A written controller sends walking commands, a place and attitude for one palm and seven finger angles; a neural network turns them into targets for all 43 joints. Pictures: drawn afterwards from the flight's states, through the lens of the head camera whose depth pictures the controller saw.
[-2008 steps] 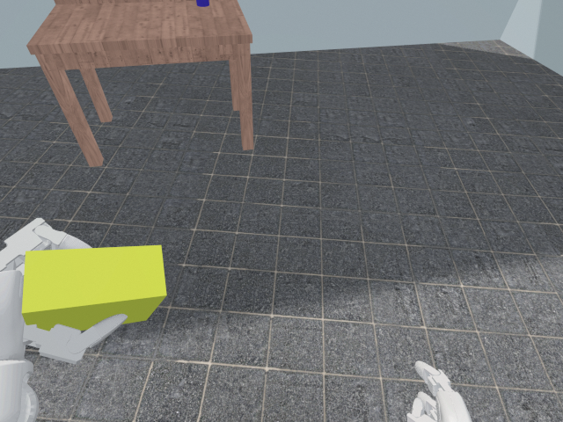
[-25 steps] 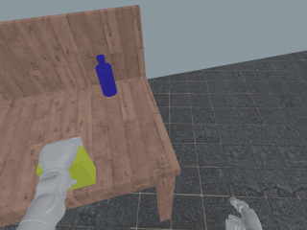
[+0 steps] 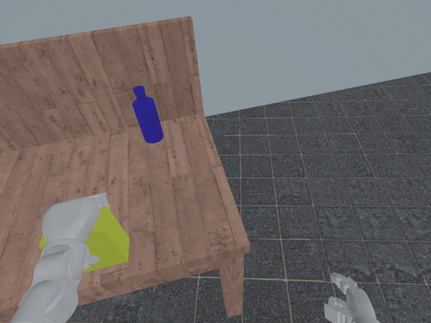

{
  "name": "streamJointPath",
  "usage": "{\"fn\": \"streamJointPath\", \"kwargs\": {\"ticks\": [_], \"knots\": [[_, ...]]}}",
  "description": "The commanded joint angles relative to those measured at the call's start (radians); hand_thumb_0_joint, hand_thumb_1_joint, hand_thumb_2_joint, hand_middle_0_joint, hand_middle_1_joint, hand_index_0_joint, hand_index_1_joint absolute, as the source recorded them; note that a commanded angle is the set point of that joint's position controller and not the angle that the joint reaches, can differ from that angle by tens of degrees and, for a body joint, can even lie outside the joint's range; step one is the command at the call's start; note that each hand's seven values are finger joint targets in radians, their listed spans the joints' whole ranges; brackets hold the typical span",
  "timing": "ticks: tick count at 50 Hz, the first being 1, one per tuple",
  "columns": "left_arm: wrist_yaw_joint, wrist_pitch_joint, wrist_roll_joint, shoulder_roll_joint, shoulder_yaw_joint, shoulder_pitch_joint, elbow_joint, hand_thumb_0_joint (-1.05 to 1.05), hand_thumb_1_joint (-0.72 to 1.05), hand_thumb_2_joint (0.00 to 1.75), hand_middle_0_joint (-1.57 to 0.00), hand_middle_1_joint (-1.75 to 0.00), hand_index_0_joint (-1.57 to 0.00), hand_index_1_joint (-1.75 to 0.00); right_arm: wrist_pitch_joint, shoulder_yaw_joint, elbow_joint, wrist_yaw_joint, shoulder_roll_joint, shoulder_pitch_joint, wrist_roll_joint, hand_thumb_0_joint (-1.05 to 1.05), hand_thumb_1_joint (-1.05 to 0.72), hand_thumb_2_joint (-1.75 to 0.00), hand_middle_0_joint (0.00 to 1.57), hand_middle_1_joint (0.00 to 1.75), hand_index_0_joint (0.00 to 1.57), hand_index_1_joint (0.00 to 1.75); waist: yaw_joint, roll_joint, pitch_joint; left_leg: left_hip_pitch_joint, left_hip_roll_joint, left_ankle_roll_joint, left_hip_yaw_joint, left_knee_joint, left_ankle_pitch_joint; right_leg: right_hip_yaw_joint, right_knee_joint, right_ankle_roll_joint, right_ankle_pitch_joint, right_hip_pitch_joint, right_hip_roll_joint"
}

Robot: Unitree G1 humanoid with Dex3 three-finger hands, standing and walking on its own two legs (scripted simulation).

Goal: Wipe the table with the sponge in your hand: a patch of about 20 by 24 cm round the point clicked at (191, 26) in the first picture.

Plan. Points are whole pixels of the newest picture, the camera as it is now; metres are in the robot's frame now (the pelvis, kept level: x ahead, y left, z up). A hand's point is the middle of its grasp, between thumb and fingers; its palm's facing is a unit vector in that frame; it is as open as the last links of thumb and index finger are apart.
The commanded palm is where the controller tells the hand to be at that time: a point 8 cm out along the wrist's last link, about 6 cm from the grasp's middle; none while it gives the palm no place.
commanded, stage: lift the sponge slowly off the table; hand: left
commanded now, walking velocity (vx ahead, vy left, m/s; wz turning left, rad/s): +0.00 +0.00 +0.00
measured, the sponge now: (93, 247) +0.25 +0.29 -0.01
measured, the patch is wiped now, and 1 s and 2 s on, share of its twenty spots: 1.00 1.00 1.00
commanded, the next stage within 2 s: bring the sponge back beside the body in 0.64 s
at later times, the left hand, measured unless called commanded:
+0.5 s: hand (78, 227) +0.25 +0.28 +0.07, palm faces -0.01 -0.07 -1.00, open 9.8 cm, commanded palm +0.23 +0.29 +0.14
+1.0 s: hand (70, 228) +0.24 +0.29 +0.09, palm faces +0.00 -0.07 -1.00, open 9.8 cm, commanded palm +0.21 +0.29 +0.15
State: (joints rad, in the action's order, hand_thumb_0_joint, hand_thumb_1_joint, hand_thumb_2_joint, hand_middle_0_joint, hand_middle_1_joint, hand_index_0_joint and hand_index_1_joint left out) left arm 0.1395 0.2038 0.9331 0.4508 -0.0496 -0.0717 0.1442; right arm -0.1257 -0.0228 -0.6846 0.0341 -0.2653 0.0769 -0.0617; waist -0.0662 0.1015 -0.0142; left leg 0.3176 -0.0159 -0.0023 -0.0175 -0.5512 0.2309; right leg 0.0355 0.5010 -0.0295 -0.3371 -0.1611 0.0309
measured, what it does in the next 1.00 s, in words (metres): stands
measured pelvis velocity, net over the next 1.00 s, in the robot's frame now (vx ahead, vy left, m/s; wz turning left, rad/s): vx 0.00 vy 0.00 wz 0.00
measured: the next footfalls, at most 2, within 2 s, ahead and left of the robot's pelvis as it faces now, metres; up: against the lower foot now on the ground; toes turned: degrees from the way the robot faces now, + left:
none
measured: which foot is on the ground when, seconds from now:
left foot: down 0.00-1.00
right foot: down 0.00-1.00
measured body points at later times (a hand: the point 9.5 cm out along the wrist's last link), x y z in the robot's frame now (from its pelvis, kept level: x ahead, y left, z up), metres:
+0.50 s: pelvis +0.00 +0.00 +0.00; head +0.00 -0.04 +0.45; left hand +0.24 +0.28 +0.13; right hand +0.23 -0.21 -0.10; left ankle +0.04 +0.12 -0.73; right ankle -0.04 -0.10 -0.73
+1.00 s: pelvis +0.00 +0.00 +0.01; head -0.01 -0.04 +0.45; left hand +0.23 +0.29 +0.14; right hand +0.22 -0.22 -0.09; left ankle +0.04 +0.12 -0.73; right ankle -0.04 -0.10 -0.73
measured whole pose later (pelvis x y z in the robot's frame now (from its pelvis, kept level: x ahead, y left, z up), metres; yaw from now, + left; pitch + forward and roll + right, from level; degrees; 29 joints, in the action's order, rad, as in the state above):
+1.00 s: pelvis +0.00 +0.00 +0.01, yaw +0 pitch -3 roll -1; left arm 0.05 0.23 0.89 0.50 -0.02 -0.13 -0.05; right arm -0.14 -0.01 -0.68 0.02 -0.28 0.05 -0.06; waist -0.08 0.12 0.02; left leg 0.22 -0.01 0.00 -0.02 -0.47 0.19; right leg 0.03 0.41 -0.03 -0.29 -0.06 0.03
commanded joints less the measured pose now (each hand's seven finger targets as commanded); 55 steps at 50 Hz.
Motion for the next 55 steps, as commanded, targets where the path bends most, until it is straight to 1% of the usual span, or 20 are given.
{"fn": "streamJointPath", "kwargs": {"ticks": [1, 2, 5, 7, 9, 12, 14, 15, 18, 24, 27, 31, 32, 34, 37, 41, 42, 46, 51, 55], "knots": [[0.028, -0.004, 0.013, 0.239, 0.139, 0.194, -0.241, 0.0, 0.1, 1.3, -1.2, -1.6, -1.2, -1.6, 0.052, -0.035, 0.165, -0.002, -0.114, -0.169, 0.005, 0.0, -0.9, -0.9, 0.2, 0.3, 0.2, 0.3, -0.007, -0.056, -0.211, -0.184, 0.047, -0.067, 0.006, 0.045, -0.222, -0.038, -0.083, -0.027, 0.398, -0.01, 0.013], [0.025, -0.005, 0.007, 0.244, 0.151, 0.181, -0.261, 0.0, 0.1, 1.3, -1.2, -1.6, -1.2, -1.6, 0.053, -0.034, 0.171, -0.004, -0.11, -0.174, 0.004, 0.0, -0.9, -0.9, 0.2, 0.3, 0.2, 0.3, -0.011, -0.031, -0.204, -0.193, 0.046, -0.065, 0.003, 0.053, -0.228, -0.046, -0.089, -0.03, 0.395, -0.005, 0.016], [0.019, -0.001, 0.003, 0.243, 0.153, 0.15, -0.281, 0.0, 0.1, 1.3, -1.2, -1.6, -1.2, -1.6, 0.053, -0.034, 0.172, -0.007, -0.112, -0.175, 0.006, 0.0, -0.9, -0.9, 0.2, 0.3, 0.2, 0.3, -0.014, -0.044, -0.21, -0.202, 0.047, -0.066, 0.005, 0.048, -0.251, -0.036, -0.09, -0.026, 0.437, 0.006, 0.011], [0.015, 0.005, -0.004, 0.281, 0.189, 0.153, -0.288, 0.0, 0.1, 1.3, -1.2, -1.6, -1.2, -1.6, 0.047, -0.032, 0.171, -0.005, -0.116, -0.181, 0.004, 0.0, -0.9, -0.9, 0.2, 0.3, 0.2, 0.3, -0.014, -0.049, -0.191, -0.199, 0.046, -0.064, 0.001, 0.058, -0.241, -0.054, -0.1, -0.029, 0.422, 0.013, 0.013], [0.011, 0.005, 0.001, 0.248, 0.148, 0.189, -0.308, 0.0, 0.1, 1.3, -1.2, -1.6, -1.2, -1.6, 0.049, -0.031, 0.174, -0.004, -0.11, -0.182, 0.004, 0.0, -0.9, -0.9, 0.2, 0.3, 0.2, 0.3, -0.005, -0.04, -0.186, -0.208, 0.042, -0.066, 0.005, 0.063, -0.234, -0.035, -0.098, -0.026, 0.393, -0.002, 0.011], [0.003, 0.008, -0.007, 0.286, 0.192, 0.156, -0.325, 0.0, 0.1, 1.3, -1.2, -1.6, -1.2, -1.6, 0.048, -0.029, 0.173, -0.003, -0.113, -0.191, 0.006, 0.0, -0.9, -0.9, 0.2, 0.3, 0.2, 0.3, -0.018, -0.038, -0.206, -0.226, 0.045, -0.064, -0.005, 0.067, -0.259, -0.047, -0.106, -0.029, 0.42, 0.028, 0.013], [-0.007, 0.008, -0.008, 0.241, 0.136, 0.203, -0.334, 0.0, 0.1, 1.3, -1.2, -1.6, -1.2, -1.6, 0.05, -0.026, 0.174, -0.003, -0.109, -0.191, 0.004, 0.0, -0.9, -0.9, 0.2, 0.3, 0.2, 0.3, -0.002, -0.039, -0.182, -0.226, 0.04, -0.066, -0.002, 0.074, -0.24, -0.029, -0.111, -0.025, 0.385, 0.0, 0.012], [-0.008, 0.009, -0.003, 0.269, 0.165, 0.182, -0.325, 0.0, 0.1, 1.3, -1.2, -1.6, -1.2, -1.6, 0.05, -0.027, 0.168, -0.004, -0.112, -0.193, 0.006, 0.0, -0.9, -0.9, 0.2, 0.3, 0.2, 0.3, -0.015, -0.037, -0.193, -0.232, 0.042, -0.065, -0.009, 0.074, -0.251, -0.03, -0.114, -0.028, 0.39, 0.01, 0.013], [-0.022, 0.012, -0.009, 0.245, 0.138, 0.19, -0.363, 0.0, 0.1, 1.3, -1.2, -1.6, -1.2, -1.6, 0.048, -0.021, 0.178, -0.006, -0.108, -0.204, 0.005, 0.0, -0.9, -0.9, 0.2, 0.3, 0.2, 0.3, -0.013, -0.02, -0.193, -0.242, 0.043, -0.065, -0.012, 0.086, -0.245, -0.026, -0.122, -0.028, 0.363, 0.017, 0.015], [-0.034, 0.029, -0.005, 0.276, 0.153, 0.246, -0.327, 0.0, 0.1, 1.3, -1.2, -1.6, -1.2, -1.6, 0.044, -0.015, 0.17, -0.002, -0.111, -0.212, 0.001, 0.0, -0.9, -0.9, 0.2, 0.3, 0.2, 0.3, -0.011, -0.04, -0.156, -0.234, 0.037, -0.062, -0.016, 0.111, -0.198, -0.027, -0.146, -0.029, 0.283, 0.004, 0.017], [-0.038, 0.032, -0.008, 0.28, 0.155, 0.256, -0.356, 0.0, 0.1, 1.3, -1.2, -1.6, -1.2, -1.6, 0.045, -0.012, 0.179, -0.002, -0.11, -0.225, 0.0, 0.0, -0.9, -0.9, 0.2, 0.3, 0.2, 0.3, -0.02, -0.014, -0.183, -0.25, 0.036, -0.06, -0.02, 0.129, -0.2, -0.034, -0.151, -0.034, 0.271, 0.03, 0.021], [-0.051, 0.043, -0.008, 0.23, 0.117, 0.206, -0.325, 0.0, 0.1, 1.3, -1.2, -1.6, -1.2, -1.6, 0.042, -0.014, 0.178, -0.012, -0.111, -0.218, 0.0, 0.0, -0.9, -0.9, 0.2, 0.3, 0.2, 0.3, -0.023, -0.036, -0.189, -0.246, 0.035, -0.059, -0.017, 0.125, -0.227, -0.022, -0.145, -0.033, 0.312, 0.039, 0.018], [-0.053, 0.051, -0.012, 0.263, 0.154, 0.181, -0.314, 0.0, 0.1, 1.3, -1.2, -1.6, -1.2, -1.6, 0.038, -0.013, 0.178, -0.014, -0.116, -0.226, -0.001, 0.0, -0.9, -0.9, 0.2, 0.3, 0.2, 0.3, -0.029, -0.04, -0.176, -0.236, 0.035, -0.057, -0.022, 0.134, -0.216, -0.036, -0.151, -0.036, 0.293, 0.045, 0.022], [-0.06, 0.051, -0.012, 0.216, 0.104, 0.204, -0.323, 0.0, 0.1, 1.3, -1.2, -1.6, -1.2, -1.6, 0.038, -0.01, 0.186, -0.015, -0.109, -0.223, -0.002, 0.0, -0.9, -0.9, 0.2, 0.3, 0.2, 0.3, -0.016, -0.058, -0.16, -0.229, 0.033, -0.06, -0.014, 0.131, -0.206, -0.021, -0.15, -0.03, 0.292, 0.029, 0.018], [-0.057, 0.05, -0.001, 0.307, 0.178, 0.252, -0.322, 0.0, 0.1, 1.3, -1.2, -1.6, -1.2, -1.6, 0.033, -0.009, 0.173, -0.01, -0.122, -0.226, 0.001, 0.0, -0.9, -0.9, 0.2, 0.3, 0.2, 0.3, -0.021, -0.048, -0.168, -0.232, 0.038, -0.058, -0.016, 0.132, -0.193, -0.049, -0.16, -0.034, 0.286, 0.04, 0.019], [-0.047, 0.022, -0.007, 0.272, 0.157, 0.2, -0.384, 0.0, 0.1, 1.3, -1.2, -1.6, -1.2, -1.6, 0.045, -0.015, 0.186, -0.01, -0.107, -0.226, 0.003, 0.0, -0.9, -0.9, 0.2, 0.3, 0.2, 0.3, -0.029, -0.002, -0.188, -0.257, 0.04, -0.063, -0.014, 0.119, -0.231, -0.035, -0.152, -0.033, 0.323, 0.051, 0.016], [-0.044, 0.018, -0.015, 0.294, 0.183, 0.197, -0.408, 0.0, 0.1, 1.3, -1.2, -1.6, -1.2, -1.6, 0.046, -0.013, 0.188, -0.012, -0.109, -0.227, 0.002, 0.0, -0.9, -0.9, 0.2, 0.3, 0.2, 0.3, -0.031, 0.013, -0.191, -0.26, 0.038, -0.059, -0.021, 0.126, -0.224, -0.049, -0.155, -0.038, 0.308, 0.058, 0.021], [-0.046, 0.03, -0.024, 0.294, 0.193, 0.153, -0.377, 0.0, 0.1, 1.3, -1.2, -1.6, -1.2, -1.6, 0.045, -0.015, 0.178, -0.012, -0.113, -0.228, 0.002, 0.0, -0.9, -0.9, 0.2, 0.3, 0.2, 0.3, -0.028, -0.038, -0.153, -0.24, 0.04, -0.059, -0.015, 0.118, -0.226, -0.044, -0.16, -0.031, 0.336, 0.049, 0.013], [-0.065, 0.028, -0.041, 0.272, 0.165, 0.137, -0.417, 0.0, 0.1, 1.3, -1.2, -1.6, -1.2, -1.6, 0.052, -0.016, 0.187, -0.008, -0.113, -0.237, -0.001, 0.0, -0.9, -0.9, 0.2, 0.3, 0.2, 0.3, -0.021, -0.036, -0.143, -0.253, 0.04, -0.064, -0.015, 0.12, -0.211, -0.045, -0.168, -0.027, 0.31, 0.037, 0.011], [-0.073, 0.009, -0.034, 0.297, 0.187, 0.123, -0.457, 0.0, 0.1, 1.3, -1.2, -1.6, -1.2, -1.6, 0.062, -0.014, 0.185, -0.005, -0.112, -0.237, 0.005, 0.0, -0.9, -0.9, 0.2, 0.3, 0.2, 0.3, -0.028, -0.025, -0.152, -0.268, 0.041, -0.064, -0.018, 0.114, -0.219, -0.049, -0.174, -0.028, 0.316, 0.038, 0.012]]}}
